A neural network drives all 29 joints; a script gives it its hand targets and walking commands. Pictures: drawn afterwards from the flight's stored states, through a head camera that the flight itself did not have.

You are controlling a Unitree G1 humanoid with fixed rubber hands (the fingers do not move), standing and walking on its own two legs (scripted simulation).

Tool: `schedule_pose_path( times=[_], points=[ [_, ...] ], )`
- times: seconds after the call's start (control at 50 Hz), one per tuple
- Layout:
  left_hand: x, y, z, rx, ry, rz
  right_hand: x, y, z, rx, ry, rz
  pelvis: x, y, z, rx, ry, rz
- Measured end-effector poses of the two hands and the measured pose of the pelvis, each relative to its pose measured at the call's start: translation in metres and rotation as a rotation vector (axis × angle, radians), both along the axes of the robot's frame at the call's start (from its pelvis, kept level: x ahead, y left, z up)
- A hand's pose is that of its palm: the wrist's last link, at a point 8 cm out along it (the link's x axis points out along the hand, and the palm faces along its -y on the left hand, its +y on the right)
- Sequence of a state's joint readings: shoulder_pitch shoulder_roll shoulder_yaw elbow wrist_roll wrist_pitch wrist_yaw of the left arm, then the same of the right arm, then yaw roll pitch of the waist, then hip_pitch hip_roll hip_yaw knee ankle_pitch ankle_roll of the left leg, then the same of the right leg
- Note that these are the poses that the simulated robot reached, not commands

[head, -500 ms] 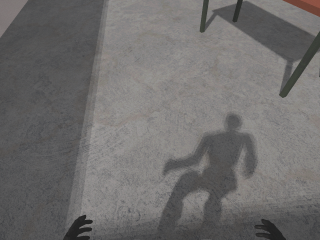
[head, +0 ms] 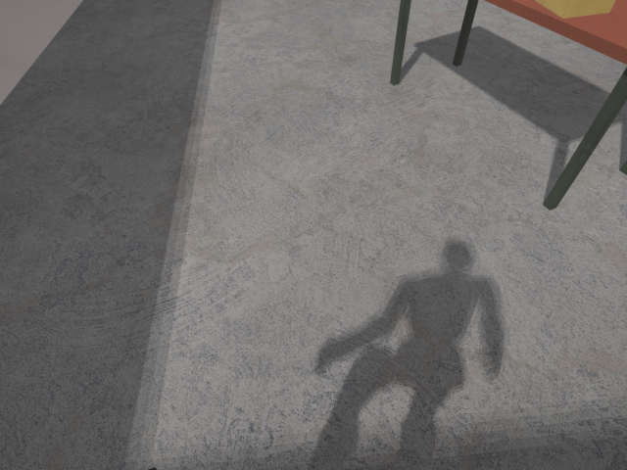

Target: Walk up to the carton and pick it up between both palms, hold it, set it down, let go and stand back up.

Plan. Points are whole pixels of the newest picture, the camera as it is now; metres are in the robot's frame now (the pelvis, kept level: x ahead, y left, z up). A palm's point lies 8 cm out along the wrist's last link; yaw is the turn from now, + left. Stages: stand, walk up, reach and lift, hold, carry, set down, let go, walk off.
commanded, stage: stand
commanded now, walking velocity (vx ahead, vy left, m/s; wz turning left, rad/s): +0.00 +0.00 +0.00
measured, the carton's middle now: out of the picture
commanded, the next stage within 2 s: none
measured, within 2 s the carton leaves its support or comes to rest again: neither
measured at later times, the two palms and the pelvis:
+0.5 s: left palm out of the picture +0.04 +0.26 -0.12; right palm out of the picture +0.04 -0.28 -0.13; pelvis -0.01 -0.01 +0.00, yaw +0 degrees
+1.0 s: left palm out of the picture +0.04 +0.26 -0.12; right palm out of the picture +0.02 -0.29 -0.13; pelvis -0.02 -0.01 +0.00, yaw +0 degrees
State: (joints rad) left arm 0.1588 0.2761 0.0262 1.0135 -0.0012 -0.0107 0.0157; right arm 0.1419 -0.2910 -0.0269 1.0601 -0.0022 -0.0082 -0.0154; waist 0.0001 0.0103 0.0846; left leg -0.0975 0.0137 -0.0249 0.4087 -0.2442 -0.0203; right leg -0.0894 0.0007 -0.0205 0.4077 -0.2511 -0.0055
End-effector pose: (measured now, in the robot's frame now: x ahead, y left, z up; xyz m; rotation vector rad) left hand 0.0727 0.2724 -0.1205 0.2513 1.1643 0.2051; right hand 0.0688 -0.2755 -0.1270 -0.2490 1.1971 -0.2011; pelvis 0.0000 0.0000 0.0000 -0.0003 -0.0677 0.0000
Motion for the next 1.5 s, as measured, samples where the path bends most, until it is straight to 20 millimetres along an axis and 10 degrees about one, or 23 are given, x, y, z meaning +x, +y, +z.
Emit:
schedule_pose_path(
  times=[0.7,1.5],
  points=[
    [-0.034,-0.009,0.0,-0.006,0.039,0.025,-0.043,-0.01,-0.003,0.003,0.06,-0.018,-0.016,-0.009,0.003,0.0,-0.004,-0.003],
    [-0.026,-0.017,0.001,0.0,0.044,0.016,-0.042,-0.021,-0.003,-0.004,0.076,-0.032,-0.01,-0.017,0.003,0.0,0.001,-0.014]
  ],
)
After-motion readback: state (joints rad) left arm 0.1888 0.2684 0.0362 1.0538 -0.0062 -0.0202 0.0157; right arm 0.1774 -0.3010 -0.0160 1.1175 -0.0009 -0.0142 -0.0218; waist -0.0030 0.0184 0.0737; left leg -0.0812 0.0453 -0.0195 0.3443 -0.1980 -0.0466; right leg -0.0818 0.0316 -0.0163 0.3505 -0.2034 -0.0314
